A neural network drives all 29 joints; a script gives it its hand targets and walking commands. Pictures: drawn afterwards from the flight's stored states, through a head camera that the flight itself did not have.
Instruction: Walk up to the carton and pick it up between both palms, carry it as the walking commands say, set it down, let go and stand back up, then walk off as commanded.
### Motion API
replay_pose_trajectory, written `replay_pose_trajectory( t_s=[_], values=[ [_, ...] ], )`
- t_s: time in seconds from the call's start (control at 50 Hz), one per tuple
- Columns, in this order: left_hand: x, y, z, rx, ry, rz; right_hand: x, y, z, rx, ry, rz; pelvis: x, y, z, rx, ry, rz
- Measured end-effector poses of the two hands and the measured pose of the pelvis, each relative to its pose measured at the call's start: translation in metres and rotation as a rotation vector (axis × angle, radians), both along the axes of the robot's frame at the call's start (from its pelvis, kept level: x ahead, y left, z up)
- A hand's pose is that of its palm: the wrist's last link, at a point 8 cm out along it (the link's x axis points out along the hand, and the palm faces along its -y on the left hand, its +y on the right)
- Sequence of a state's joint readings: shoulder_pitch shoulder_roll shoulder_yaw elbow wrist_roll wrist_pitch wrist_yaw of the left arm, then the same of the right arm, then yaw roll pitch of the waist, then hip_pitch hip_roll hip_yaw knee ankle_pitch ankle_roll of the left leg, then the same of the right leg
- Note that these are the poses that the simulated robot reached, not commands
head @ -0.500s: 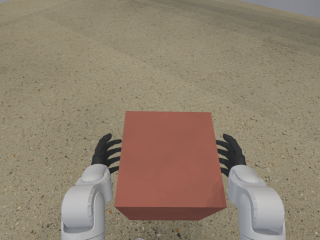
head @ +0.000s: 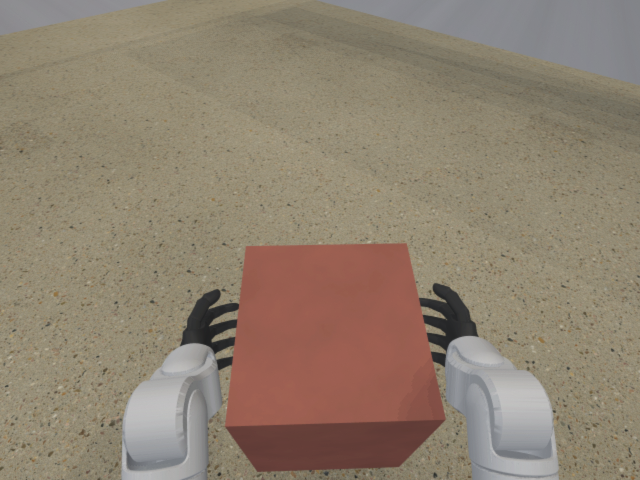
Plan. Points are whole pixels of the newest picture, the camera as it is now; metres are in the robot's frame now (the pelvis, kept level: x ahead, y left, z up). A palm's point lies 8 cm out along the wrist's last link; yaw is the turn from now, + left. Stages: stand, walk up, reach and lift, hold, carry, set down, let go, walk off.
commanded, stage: carry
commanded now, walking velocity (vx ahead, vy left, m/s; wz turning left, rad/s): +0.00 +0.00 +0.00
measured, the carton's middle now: (327, 364) +0.28 +0.02 +0.00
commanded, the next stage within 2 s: none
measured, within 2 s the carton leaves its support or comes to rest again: neither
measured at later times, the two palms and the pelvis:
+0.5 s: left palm (239, 393) +0.19 +0.11 +0.09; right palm (530, 410) +0.19 -0.18 +0.10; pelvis -0.05 -0.03 +0.00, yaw -1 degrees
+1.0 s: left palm (249, 377) +0.21 +0.10 +0.09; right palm (528, 397) +0.20 -0.18 +0.09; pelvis -0.05 -0.04 +0.00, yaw -1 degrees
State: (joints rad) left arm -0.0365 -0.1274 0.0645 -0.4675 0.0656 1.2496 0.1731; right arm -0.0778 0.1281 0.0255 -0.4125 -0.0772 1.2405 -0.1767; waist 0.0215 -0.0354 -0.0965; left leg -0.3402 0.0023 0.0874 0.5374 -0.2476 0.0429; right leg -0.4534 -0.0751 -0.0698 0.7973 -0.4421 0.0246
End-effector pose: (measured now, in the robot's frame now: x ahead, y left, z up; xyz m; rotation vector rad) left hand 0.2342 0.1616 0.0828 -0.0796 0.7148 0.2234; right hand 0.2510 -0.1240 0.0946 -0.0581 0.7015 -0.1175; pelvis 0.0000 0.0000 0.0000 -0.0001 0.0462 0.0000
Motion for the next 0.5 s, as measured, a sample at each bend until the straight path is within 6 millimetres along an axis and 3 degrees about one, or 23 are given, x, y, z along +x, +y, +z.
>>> replay_pose_trajectory(
  t_s=[0.1,0.3,0.5],
  values=[
    [-0.009,-0.009,0.010,0.022,-0.029,-0.014,-0.017,-0.010,0.000,0.026,-0.027,-0.018,-0.016,-0.004,0.000,0.003,0.015,-0.013],
    [-0.022,-0.057,0.021,0.073,-0.059,-0.123,-0.057,-0.057,0.003,0.065,-0.058,-0.124,-0.039,-0.024,0.000,-0.002,-0.010,-0.014],
    [-0.043,-0.053,0.012,0.047,-0.031,-0.085,-0.065,-0.053,0.004,0.035,-0.029,-0.083,-0.054,-0.032,-0.001,0.002,-0.019,-0.009]
  ],
)
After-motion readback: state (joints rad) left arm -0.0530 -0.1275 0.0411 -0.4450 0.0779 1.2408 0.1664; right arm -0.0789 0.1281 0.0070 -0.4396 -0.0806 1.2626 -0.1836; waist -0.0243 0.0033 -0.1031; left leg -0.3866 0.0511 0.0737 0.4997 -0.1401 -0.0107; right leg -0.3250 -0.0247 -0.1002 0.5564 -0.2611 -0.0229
